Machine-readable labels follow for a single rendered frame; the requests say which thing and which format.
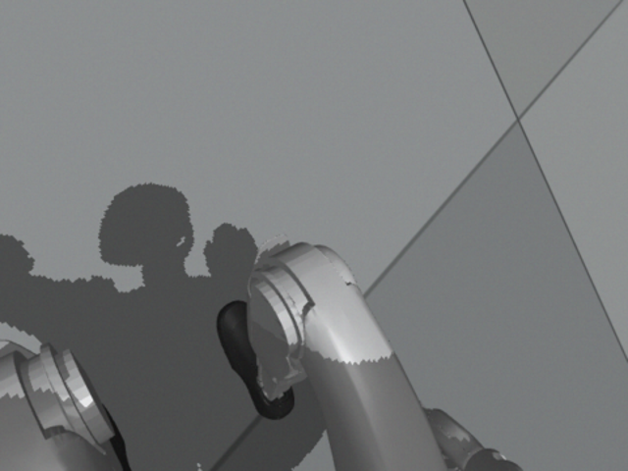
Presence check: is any right robot foot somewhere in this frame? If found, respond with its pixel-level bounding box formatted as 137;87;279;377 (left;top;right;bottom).
217;300;294;420

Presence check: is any right robot hand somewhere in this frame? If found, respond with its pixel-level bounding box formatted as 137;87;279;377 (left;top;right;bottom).
419;400;485;471

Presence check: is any left robot foot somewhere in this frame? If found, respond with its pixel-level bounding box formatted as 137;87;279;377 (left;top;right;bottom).
103;405;131;471

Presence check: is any right robot arm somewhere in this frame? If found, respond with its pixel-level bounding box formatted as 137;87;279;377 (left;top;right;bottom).
464;448;523;471

